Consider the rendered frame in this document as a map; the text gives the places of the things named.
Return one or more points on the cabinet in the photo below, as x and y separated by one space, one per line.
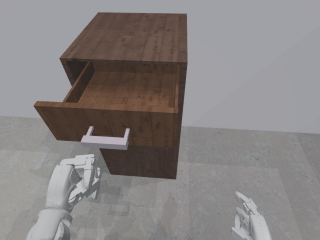
142 38

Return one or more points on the robot left hand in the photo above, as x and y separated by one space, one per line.
81 172

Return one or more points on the robot right hand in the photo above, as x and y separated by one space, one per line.
256 227

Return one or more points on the robot left forearm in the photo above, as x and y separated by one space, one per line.
52 224

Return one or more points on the drawer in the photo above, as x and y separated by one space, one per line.
115 96

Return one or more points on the handle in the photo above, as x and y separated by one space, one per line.
105 142

